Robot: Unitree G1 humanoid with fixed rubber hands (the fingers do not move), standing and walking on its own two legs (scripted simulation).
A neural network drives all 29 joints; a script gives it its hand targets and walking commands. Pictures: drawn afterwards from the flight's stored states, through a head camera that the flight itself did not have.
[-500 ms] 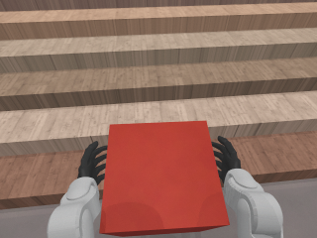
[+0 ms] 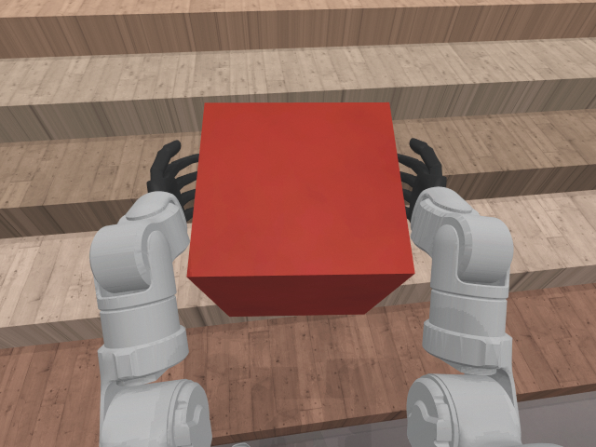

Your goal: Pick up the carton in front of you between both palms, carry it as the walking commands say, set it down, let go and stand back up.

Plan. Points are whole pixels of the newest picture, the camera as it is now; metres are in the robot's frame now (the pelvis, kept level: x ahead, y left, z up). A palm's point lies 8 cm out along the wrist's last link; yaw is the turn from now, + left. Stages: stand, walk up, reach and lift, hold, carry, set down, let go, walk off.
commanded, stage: carry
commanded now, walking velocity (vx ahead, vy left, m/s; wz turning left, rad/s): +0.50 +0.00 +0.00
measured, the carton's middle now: (297, 225) +0.38 +0.00 +0.09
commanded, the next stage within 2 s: none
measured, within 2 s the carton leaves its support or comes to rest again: neither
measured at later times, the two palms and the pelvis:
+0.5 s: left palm (206, 50) +0.70 +0.13 +0.17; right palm (374, 41) +0.73 -0.17 +0.17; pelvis +0.37 -0.06 +0.09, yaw +0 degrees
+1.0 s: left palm out of the picture +1.18 +0.01 +0.49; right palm out of the picture +1.11 -0.29 +0.51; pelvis +0.78 -0.07 +0.31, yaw -4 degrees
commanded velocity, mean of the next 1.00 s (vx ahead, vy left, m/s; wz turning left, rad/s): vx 0.29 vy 0.00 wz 0.00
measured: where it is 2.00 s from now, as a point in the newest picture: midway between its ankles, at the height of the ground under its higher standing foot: (306, 151)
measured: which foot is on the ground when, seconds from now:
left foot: down 0.00-0.38, up 0.40-0.66, down 0.68-1.00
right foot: up 0.00-0.34, down 0.36-0.68, up 0.70-1.00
